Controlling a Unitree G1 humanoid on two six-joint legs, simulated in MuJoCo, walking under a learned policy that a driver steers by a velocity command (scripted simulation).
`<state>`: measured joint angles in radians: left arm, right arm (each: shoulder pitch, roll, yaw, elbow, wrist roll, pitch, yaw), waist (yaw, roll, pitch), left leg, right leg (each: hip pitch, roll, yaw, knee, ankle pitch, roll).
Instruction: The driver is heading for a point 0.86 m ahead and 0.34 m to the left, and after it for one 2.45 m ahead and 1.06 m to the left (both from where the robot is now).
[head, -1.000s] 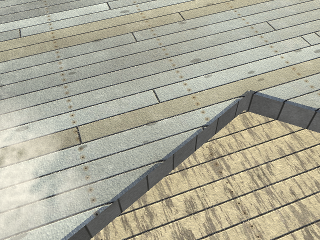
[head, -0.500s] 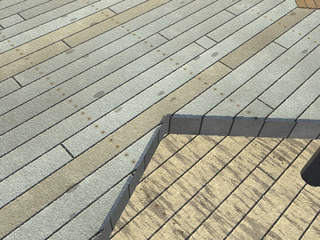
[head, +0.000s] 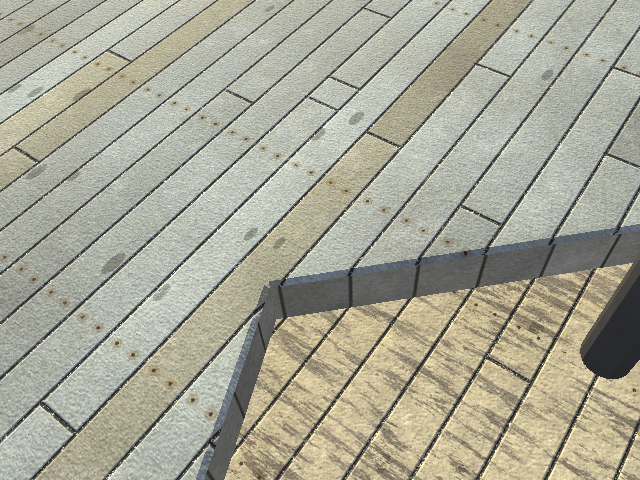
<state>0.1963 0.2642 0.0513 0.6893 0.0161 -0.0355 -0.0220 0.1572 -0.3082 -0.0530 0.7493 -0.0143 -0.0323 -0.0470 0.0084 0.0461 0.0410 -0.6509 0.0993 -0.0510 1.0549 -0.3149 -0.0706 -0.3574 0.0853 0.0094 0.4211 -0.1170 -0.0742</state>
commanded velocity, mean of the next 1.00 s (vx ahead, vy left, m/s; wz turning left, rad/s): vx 0.02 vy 0.00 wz -0.05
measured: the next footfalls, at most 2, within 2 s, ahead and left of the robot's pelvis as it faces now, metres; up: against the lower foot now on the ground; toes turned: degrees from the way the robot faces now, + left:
left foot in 0.18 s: +0.11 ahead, +0.16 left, +0.00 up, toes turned -1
right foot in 1.40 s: +0.17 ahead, -0.08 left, +0.00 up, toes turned +1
